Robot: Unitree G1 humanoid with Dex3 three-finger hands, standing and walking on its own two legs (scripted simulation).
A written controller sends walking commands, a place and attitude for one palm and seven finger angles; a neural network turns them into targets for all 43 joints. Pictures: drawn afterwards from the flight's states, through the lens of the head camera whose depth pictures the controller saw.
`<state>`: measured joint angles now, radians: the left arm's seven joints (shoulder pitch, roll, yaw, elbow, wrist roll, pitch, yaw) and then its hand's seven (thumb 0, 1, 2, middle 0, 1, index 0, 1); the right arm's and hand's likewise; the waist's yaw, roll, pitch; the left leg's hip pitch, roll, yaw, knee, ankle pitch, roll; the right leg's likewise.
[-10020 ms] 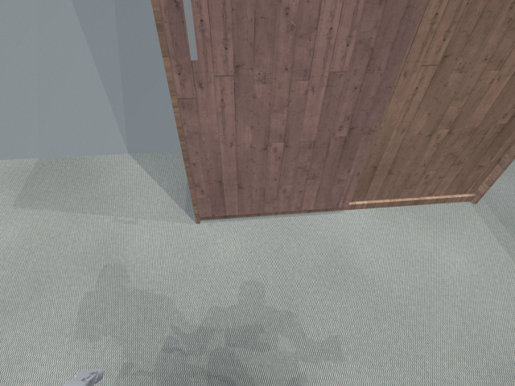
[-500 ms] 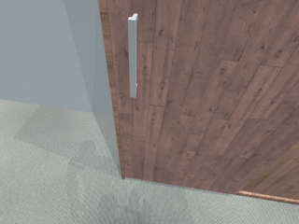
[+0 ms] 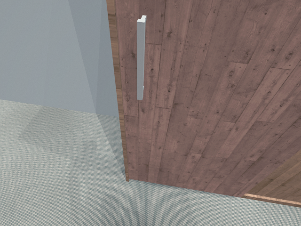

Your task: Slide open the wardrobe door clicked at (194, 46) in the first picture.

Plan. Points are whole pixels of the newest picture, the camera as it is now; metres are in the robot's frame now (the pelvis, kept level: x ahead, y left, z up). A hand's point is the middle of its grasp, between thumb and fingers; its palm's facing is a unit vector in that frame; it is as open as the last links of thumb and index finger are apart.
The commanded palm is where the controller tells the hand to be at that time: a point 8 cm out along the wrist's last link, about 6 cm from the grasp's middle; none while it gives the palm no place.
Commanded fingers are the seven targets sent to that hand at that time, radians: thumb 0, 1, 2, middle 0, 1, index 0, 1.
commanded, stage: look again from close up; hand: left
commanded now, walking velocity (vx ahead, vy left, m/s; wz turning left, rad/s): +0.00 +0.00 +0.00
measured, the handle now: (141, 62) +0.51 +0.07 +0.19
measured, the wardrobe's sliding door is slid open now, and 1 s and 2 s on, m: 0.00 0.00 0.00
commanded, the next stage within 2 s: raise the hand with hooked fingers in 0.64 s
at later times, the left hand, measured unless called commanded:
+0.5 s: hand out of the picture -0.03 +0.16 -0.18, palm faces +0.03 -0.99 -0.16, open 7.4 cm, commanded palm none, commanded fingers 0.00 0.90 0.90 -0.20 -0.30 -0.20 -0.30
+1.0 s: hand (95, 178) +0.22 +0.15 +0.04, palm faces +0.14 -0.98 -0.10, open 7.7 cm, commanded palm +0.12 +0.21 -0.02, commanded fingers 0.00 0.57 0.76 -0.22 -0.51 -0.22 -0.51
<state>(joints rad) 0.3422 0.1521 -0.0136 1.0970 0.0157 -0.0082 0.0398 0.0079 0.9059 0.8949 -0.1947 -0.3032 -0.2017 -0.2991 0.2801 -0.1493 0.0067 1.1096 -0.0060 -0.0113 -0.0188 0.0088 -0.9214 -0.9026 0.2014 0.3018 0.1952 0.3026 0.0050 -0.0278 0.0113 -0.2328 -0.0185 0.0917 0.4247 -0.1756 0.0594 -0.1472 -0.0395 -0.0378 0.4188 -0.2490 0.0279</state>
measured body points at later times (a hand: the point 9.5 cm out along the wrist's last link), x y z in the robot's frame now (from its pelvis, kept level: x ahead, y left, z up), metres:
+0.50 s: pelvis +0.00 +0.00 +0.00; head +0.01 +0.01 +0.45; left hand -0.03 +0.21 -0.16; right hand -0.01 -0.22 -0.16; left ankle +0.04 +0.08 -0.74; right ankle -0.02 -0.14 -0.74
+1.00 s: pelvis +0.00 -0.02 -0.02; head -0.02 -0.04 +0.43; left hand +0.21 +0.21 +0.05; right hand +0.13 -0.28 -0.12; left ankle +0.04 +0.08 -0.74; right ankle -0.01 -0.14 -0.74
